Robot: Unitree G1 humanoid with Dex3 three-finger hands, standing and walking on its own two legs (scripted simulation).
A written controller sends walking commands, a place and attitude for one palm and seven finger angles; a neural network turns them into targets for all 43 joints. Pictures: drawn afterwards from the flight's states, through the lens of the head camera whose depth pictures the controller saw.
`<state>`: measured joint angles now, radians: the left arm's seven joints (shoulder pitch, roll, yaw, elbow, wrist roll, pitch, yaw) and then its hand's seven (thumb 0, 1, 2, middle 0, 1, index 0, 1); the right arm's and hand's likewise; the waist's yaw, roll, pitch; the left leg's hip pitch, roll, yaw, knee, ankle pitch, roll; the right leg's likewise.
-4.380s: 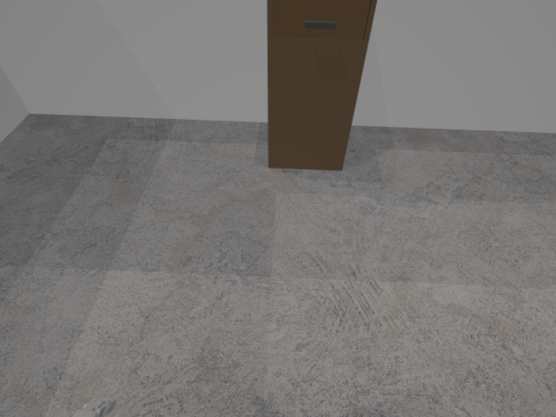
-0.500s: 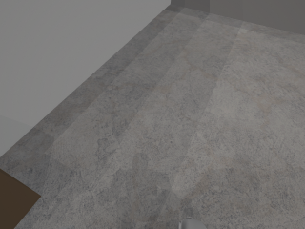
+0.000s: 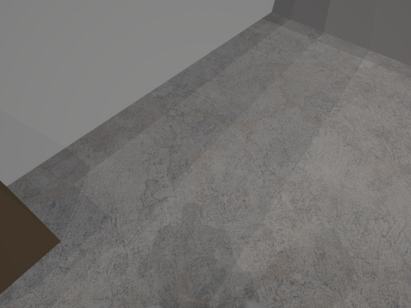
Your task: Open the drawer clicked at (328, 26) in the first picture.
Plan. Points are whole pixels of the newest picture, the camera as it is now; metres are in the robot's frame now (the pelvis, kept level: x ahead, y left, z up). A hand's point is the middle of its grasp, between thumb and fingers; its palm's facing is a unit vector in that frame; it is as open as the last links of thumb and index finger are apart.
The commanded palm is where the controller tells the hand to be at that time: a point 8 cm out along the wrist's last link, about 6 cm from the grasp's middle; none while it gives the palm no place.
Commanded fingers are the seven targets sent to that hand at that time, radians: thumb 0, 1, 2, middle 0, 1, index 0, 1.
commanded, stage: turn to face it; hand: left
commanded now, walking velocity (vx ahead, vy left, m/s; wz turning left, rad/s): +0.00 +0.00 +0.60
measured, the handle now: out of the picture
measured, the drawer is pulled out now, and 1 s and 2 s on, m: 0.00 0.00 0.00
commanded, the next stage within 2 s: take the last steps up to it in 1.44 s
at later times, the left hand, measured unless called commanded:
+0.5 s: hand out of the picture +0.03 +0.17 -0.13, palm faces +0.31 -0.90 -0.29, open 7.4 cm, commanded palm none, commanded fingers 0.00 0.90 0.90 -0.20 -0.30 -0.20 -0.30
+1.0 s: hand out of the picture -0.14 +0.20 -0.16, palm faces +0.60 -0.76 -0.25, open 7.4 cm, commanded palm none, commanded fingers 0.00 0.90 0.90 -0.20 -0.30 -0.20 -0.30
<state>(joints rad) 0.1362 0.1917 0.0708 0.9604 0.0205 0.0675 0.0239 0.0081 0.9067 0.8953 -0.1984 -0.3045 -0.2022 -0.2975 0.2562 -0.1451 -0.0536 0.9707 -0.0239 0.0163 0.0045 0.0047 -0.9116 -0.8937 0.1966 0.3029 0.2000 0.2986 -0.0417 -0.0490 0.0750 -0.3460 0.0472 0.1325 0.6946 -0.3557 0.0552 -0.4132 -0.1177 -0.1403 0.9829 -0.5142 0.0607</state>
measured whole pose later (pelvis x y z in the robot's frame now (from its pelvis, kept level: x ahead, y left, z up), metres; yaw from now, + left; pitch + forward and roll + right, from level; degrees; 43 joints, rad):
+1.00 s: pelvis -0.05 -0.02 +0.02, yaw +36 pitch +0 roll -2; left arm 0.21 0.29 0.08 0.93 0.02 0.07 0.01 0.01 0.91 0.90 -0.19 -0.30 -0.20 -0.30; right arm 0.15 -0.22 -0.04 0.90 -0.02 0.02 0.01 0.00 -0.91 -0.89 0.20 0.30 0.20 0.30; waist 0.01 -0.04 0.10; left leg -0.27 -0.01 0.03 0.54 -0.28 0.06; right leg -0.48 -0.11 -0.06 1.13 -0.44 0.10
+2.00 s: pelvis -0.04 +0.04 +0.02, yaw +52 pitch -2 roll -2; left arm 0.33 0.23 0.05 1.10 0.03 0.02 -0.01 0.01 0.91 0.90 -0.19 -0.30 -0.20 -0.30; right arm 0.33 -0.14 -0.02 1.05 -0.02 -0.06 -0.02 0.00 -0.93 -0.89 0.20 0.30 0.20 0.30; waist 0.01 -0.04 0.03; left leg -0.01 0.02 0.09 0.36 -0.31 0.04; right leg -0.50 -0.09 -0.07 1.08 -0.30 0.04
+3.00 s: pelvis +0.13 +0.17 +0.02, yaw +48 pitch -1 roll +1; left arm 0.26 0.18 0.05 1.06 0.02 0.06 0.03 0.01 0.91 0.90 -0.20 -0.30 -0.20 -0.30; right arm 0.16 -0.15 -0.04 1.04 -0.02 0.01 -0.06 0.00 -0.94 -0.89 0.20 0.30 0.20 0.30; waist 0.01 -0.01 0.11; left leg -0.24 0.06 0.14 0.46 -0.21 0.00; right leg -0.37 -0.03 -0.02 0.89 -0.49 0.02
